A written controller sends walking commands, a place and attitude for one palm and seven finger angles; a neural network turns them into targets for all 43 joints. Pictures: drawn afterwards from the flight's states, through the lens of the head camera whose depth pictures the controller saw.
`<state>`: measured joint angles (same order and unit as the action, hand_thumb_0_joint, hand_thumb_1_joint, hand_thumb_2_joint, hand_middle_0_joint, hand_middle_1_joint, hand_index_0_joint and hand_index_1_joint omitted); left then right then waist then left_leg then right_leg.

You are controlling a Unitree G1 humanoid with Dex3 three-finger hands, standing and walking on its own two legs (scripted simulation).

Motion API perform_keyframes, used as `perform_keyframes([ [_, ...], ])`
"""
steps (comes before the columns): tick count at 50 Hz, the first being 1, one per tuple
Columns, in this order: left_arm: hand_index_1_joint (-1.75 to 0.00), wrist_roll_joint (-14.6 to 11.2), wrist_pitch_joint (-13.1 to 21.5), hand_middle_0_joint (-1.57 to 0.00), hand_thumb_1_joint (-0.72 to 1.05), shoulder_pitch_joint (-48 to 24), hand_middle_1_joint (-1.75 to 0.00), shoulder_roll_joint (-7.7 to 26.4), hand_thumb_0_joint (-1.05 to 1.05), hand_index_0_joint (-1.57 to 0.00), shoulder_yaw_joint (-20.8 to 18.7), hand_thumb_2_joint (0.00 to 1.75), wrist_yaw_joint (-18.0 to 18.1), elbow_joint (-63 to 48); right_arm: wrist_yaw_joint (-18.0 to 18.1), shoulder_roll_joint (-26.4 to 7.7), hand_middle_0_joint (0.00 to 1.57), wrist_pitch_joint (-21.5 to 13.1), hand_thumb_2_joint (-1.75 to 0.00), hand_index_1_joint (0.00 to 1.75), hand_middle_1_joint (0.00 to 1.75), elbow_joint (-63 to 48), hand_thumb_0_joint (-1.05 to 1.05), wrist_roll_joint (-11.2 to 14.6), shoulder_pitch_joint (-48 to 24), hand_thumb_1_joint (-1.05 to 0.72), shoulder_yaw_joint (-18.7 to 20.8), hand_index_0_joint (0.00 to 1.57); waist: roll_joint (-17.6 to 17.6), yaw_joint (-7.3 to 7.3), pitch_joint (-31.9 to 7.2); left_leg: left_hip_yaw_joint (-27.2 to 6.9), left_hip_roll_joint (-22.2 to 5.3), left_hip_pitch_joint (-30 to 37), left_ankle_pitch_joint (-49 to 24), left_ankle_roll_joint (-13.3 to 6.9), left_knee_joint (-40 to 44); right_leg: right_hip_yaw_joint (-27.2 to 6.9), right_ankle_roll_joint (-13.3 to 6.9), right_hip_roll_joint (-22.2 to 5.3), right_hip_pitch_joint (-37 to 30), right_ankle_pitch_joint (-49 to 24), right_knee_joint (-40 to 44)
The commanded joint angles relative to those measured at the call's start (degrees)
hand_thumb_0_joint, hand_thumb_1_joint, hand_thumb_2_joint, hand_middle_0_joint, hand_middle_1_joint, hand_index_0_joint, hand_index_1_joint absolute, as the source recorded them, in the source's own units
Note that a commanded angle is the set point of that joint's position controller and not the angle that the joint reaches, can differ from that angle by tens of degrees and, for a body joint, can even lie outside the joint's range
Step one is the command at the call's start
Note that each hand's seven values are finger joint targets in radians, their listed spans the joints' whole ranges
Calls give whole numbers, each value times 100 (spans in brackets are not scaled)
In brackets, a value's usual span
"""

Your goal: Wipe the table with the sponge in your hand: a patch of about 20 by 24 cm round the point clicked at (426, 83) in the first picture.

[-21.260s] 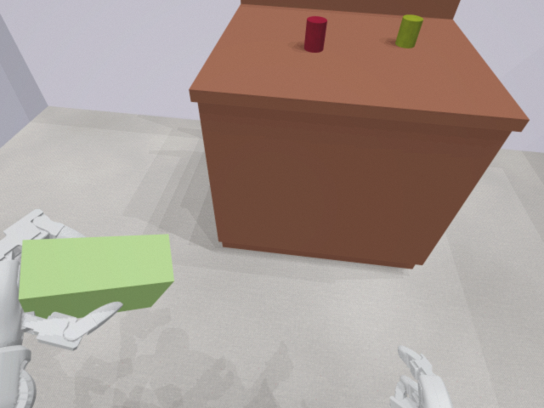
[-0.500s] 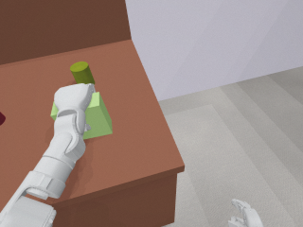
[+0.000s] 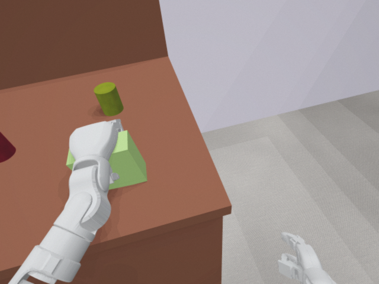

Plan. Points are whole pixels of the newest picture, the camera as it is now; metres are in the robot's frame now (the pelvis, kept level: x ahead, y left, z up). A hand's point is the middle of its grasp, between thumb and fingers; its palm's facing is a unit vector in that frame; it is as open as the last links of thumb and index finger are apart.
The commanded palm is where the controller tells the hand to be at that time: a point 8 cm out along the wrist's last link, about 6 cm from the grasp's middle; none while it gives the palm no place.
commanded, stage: wipe back along the middle lane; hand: left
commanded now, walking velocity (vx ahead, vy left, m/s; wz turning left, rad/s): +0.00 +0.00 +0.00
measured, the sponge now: (115, 169) +0.33 +0.22 +0.07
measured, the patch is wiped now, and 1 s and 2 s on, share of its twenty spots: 0.75 0.75 0.80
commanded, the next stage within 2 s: slide across to the third lane in 0.62 s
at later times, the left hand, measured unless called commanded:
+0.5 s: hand (111, 171) +0.29 +0.19 +0.13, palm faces +0.16 -0.13 -0.98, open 9.7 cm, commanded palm +0.23 +0.19 +0.15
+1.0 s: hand (120, 180) +0.26 +0.17 +0.13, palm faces +0.17 -0.18 -0.97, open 9.7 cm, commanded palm +0.22 +0.16 +0.17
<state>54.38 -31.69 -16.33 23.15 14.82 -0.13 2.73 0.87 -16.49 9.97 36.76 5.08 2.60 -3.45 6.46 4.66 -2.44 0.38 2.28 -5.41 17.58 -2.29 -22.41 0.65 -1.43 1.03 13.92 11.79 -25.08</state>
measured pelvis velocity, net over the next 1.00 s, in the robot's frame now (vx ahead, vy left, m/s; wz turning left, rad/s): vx -0.02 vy -0.02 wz -0.02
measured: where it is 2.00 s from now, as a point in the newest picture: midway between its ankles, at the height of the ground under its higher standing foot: outside the picture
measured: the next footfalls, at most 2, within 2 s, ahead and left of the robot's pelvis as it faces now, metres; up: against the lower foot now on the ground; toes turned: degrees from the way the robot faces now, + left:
none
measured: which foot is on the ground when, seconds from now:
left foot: down 0.00-1.00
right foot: down 0.00-1.00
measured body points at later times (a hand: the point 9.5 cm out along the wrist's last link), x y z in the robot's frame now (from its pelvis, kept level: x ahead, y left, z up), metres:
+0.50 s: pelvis -0.01 -0.01 +0.00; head -0.02 -0.06 +0.44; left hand +0.27 +0.20 +0.18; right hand +0.23 -0.21 -0.10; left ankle -0.06 +0.09 -0.74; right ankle +0.02 -0.11 -0.74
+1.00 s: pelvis -0.02 -0.02 +0.00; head -0.03 -0.07 +0.44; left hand +0.25 +0.17 +0.18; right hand +0.22 -0.22 -0.10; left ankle -0.06 +0.09 -0.74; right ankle +0.01 -0.11 -0.74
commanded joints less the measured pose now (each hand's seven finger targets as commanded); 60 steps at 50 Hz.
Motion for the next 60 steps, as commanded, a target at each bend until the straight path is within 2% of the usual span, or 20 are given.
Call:
perform_keyframes([
  [1,-160,-247,-132,-120,10,-535,-160,158,0,-120,-66,130,-220,-520,-28,-511,20,-288,-90,30,30,-970,0,-20,-1074,-90,194,20,-1002,22,-791,-113,-41,-636,-1969,58,255,-138,-234,28,-1285,-1553,20],
  [5,-160,-221,-187,-120,10,-503,-160,-44,0,-120,134,130,-223,-723,-74,-489,20,-285,-90,30,30,-991,0,-26,-1119,-90,210,20,-1026,12,-820,-112,-42,-604,-1894,37,226,-135,-231,47,-1236,-1431,-6],
  [7,-160,-220,-199,-120,10,-183,-160,217,0,-120,-156,130,-181,-781,-95,-516,20,-289,-90,30,30,-1009,0,-31,-1193,-90,211,20,-985,115,-854,-140,-44,-651,-1856,50,237,-220,-255,72,-1298,-1385,-36],
  [8,-160,-247,-194,-120,10,-210,-160,-92,0,-120,102,130,-188,-870,-109,-462,20,-304,-90,30,30,-1048,0,-27,-1180,-90,188,20,-1060,62,-883,-105,-37,-663,-1886,45,212,-143,-230,43,-1327,-1432,-71],
  [12,-160,-245,-239,-120,10,43,-160,190,0,-120,-168,130,-144,-1033,-134,-488,20,-272,-90,30,30,-1025,0,-29,-1255,-90,206,20,-1052,116,-771,-132,-57,-723,-1758,43,237,-279,-249,86,-1310,-1301,-57],
  [14,-160,-259,-231,-120,10,-9,-160,-196,0,-120,217,130,-173,-1217,-157,-440,20,-264,-90,30,30,-1045,0,-20,-1244,-90,197,20,-1105,34,-732,-123,-66,-666,-1814,35,212,-186,-228,72,-1234,-1346,-66],
  [17,-160,-281,-243,-120,10,339,-160,68,0,-120,-84,130,-125,-1349,-175,-462,20,-257,-90,30,30,-1069,0,-26,-1296,-90,220,20,-1029,128,-718,-128,-70,-699,-1750,23,217,-294,-241,96,-1291,-1302,-73],
  [18,-160,-299,-224,-120,10,371,-160,-159,0,-120,131,130,-129,-1442,-191,-417,20,-272,-90,30,30,-1118,0,-32,-1284,-90,181,20,-1038,116,-754,-92,-52,-718,-1776,12,201,-217,-218,62,-1345,-1341,-108],
  [30,-160,-471,-124,-120,10,1449,-160,55,0,-120,-182,130,55,-2373,-216,-398,20,-132,-90,30,30,-1207,0,-59,-1304,-90,218,20,-1047,183,-534,-74,-83,-812,-1656,-22,167,-467,-199,69,-1446,-1317,-116],
  [32,-160,-435,-159,-120,10,1415,-160,139,0,-120,-283,130,94,-2442,-188,-429,20,-100,-90,30,30,-1202,0,-65,-1350,-90,217,20,-1011,170,-414,-109,-108,-824,-1485,-11,192,-582,-236,118,-1283,-1048,-76],
  [33,-160,-443,-170,-120,10,1351,-160,-105,0,-120,-20,130,83,-2501,-188,-390,20,-103,-90,30,30,-1247,0,-69,-1307,-90,197,20,-970,126,-426,-57,-90,-845,-1469,-35,171,-491,-203,70,-1305,-1023,-78],
  [37,-160,-411,-215,-120,10,1163,-160,159,0,-120,-255,130,141,-2558,-131,-433,20,-68,-90,30,30,-1203,0,-75,-1376,-90,218,20,-941,129,-401,-97,-112,-825,-1241,-36,219,-625,-230,117,-1220,-693,2],
  [39,-160,-357,-254,-120,10,635,-160,-60,0,-120,76,130,126,-2506,-106,-407,20,-73,-90,30,30,-1153,0,-88,-1328,-90,216,20,-952,25,-409,-72,-98,-800,-1234,-59,198,-545,-206,75,-1185,-645,41],
  [42,-160,-311,-300,-120,10,636,-160,117,0,-120,-73,130,123,-2593,-115,-402,20,-105,-90,30,30,-1186,0,-94,-1446,-90,236,20,-875,143,-671,-98,-76,-731,-1314,-75,214,-639,-226,98,-1405,-738,12],
  [48,-160,-288,-299,-120,10,218,-160,-245,0,-120,457,130,-11,-2777,-190,-341,20,-135,-90,30,30,-1164,0,-124,-1510,-90,213,20,-957,88,-769,-73,-55,-629,-1548,-100,246,-532,-196,52,-1558,-994,8],
  [52,-160,-255,-290,-120,10,57,-160,163,0,-120,45,130,43,-2677,-186,-367,20,-98,-90,30,30,-1114,0,-125,-1568,-90,212,20,-950,175,-666,-93,-90,-637,-1373,-73,368,-690,-224,107,-1556,-722,105],
  [53,-160,-246,-263,-120,10,-59,-160,-80,0,-120,273,130,40,-2709,-198,-318,20,-103,-90,30,30,-1141,0,-136,-1543,-90,189,20,-1041,145,-725,-42,-65,-644,-1447,-84,345,-575,-195,54,-1620,-789,87],
  [57,-160,-254,-265,-120,10,-332,-160,55,0,-120,155,130,90,-2683,-204,-338,20,-27,-90,30,30,-1098,0,-139,-1602,-90,199,20,-896,156,-617,-69,-107,-570,-1340,-60,439,-675,-238,118,-1519,-600,168],
  [58,-160,-232,-259,-120,10,-484,-160,-231,0,-120,439,130,86,-2604,-221,-302,20,-20,-90,30,30,-1095,0,-147,-1560,-90,168,20,-928,108,-642,-30,-90,-610,-1360,-50,443,-578,-224,82,-1551,-620,150],
  [60,-160,-268,-251,-120,10,-520,-160,-167,0,-120,396,130,92,-2526,-232,-312,20,27,-90,30,30,-1060,0,-142,-1554,-90,189,20,-876,114,-607,-25,-103,-601,-1312,-44,461,-607,-220,86,-1543,-582,196],
])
